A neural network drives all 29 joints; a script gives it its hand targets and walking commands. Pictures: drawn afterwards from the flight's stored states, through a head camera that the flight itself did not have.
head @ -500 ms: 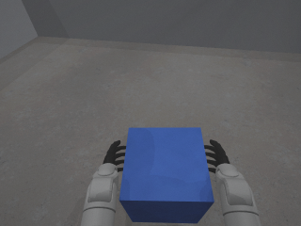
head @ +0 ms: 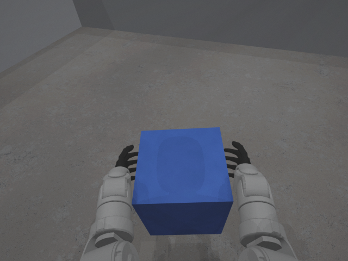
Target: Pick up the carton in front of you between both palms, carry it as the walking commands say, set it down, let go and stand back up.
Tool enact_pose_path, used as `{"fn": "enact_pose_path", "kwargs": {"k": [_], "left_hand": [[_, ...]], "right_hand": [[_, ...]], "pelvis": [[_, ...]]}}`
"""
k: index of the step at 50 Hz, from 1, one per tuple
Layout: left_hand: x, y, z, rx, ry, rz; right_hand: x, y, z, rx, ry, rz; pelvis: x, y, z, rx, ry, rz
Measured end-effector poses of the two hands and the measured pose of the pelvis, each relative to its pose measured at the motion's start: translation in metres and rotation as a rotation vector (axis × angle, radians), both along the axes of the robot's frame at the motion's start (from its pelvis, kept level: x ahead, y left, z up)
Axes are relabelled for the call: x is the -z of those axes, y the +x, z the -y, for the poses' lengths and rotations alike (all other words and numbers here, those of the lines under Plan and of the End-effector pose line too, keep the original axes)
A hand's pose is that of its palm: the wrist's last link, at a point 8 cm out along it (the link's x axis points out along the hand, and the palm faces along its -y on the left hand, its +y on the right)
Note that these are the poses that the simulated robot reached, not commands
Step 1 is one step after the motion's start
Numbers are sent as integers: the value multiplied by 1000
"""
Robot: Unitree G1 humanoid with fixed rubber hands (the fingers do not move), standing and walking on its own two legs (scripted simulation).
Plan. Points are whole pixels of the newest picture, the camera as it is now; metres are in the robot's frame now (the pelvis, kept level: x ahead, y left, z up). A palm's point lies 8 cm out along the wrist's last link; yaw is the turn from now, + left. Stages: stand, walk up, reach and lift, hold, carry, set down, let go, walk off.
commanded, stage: set down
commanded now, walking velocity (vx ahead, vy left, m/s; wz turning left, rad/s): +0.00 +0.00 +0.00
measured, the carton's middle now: (182, 184) +0.35 +0.01 -0.06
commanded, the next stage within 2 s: none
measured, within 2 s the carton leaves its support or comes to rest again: neither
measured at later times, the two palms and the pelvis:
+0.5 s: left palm (147, 186) +0.41 +0.13 -0.17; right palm (237, 199) +0.35 -0.16 -0.17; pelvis -0.03 +0.03 -0.11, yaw +0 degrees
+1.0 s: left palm (163, 195) +0.44 +0.09 -0.32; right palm (239, 210) +0.37 -0.20 -0.31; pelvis -0.04 +0.03 -0.22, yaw +2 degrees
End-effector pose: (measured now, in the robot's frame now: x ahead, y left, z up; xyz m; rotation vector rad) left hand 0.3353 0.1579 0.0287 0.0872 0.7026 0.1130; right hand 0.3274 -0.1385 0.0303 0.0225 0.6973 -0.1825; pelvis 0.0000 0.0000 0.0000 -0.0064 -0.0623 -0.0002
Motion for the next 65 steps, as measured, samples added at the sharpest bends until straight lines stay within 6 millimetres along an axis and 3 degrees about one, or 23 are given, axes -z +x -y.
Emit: {"fn": "enact_pose_path", "kwargs": {"k": [5,11,18,27,39,50,65], "left_hand": [[33,15,5,28,19,-24],[100,28,14,77,15,-26],[168,46,19,113,-21,16],[207,77,31,123,-70,37],[277,92,49,164,-64,-12],[350,109,68,212,-56,-11],[429,134,94,286,-20,-35]], "right_hand": [[35,8,4,18,-6,-21],[102,5,12,60,-19,-21],[172,5,16,129,-5,26],[210,25,26,182,6,55],[271,36,43,195,-27,3],[343,42,60,235,-19,4],[431,45,79,280,-24,-27]], "pelvis": [[10,-9,5,-13,-2,-116],[29,-23,2,-2,11,-301],[68,-35,-12,5,20,-514],[116,-32,-31,7,19,-677],[163,-29,-38,-6,14,-824],[217,-44,-34,-19,14,-901],[286,-70,-29,-29,14,-905]]}}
